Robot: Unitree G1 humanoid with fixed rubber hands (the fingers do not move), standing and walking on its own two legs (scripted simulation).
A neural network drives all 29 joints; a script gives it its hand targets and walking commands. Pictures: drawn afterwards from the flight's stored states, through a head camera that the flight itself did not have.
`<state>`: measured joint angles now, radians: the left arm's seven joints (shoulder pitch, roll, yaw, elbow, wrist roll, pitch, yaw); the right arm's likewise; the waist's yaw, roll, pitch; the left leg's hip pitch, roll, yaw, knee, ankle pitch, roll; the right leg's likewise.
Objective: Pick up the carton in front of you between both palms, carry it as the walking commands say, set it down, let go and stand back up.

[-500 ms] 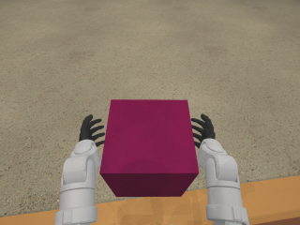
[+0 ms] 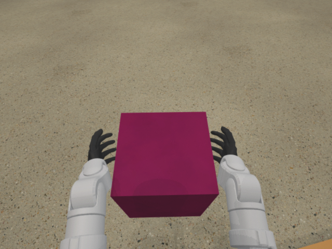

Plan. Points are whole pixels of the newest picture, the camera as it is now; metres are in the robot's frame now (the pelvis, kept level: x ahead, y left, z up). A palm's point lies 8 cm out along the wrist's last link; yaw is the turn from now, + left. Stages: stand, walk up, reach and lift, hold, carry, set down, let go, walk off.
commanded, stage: carry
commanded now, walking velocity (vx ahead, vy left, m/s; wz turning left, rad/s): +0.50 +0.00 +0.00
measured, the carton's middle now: (164, 169) +0.33 -0.02 +0.00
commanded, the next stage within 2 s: none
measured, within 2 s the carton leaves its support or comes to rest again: neither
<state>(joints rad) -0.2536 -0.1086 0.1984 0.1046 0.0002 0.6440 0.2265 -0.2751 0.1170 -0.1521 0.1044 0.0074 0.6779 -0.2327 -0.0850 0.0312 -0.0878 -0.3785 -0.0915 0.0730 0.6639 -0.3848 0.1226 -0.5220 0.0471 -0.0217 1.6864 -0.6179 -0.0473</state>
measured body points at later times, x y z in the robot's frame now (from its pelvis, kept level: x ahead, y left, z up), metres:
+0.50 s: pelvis +0.41 -0.04 -0.14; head +0.45 -0.04 +0.31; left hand +0.71 +0.13 -0.11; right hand +0.73 -0.19 -0.12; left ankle +0.35 +0.09 -0.73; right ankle +0.43 -0.10 -0.86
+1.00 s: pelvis +0.77 +0.01 -0.10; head +0.78 +0.03 +0.35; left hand +1.07 +0.15 -0.04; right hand +1.05 -0.16 -0.03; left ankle +0.75 +0.07 -0.86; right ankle +0.78 -0.16 -0.79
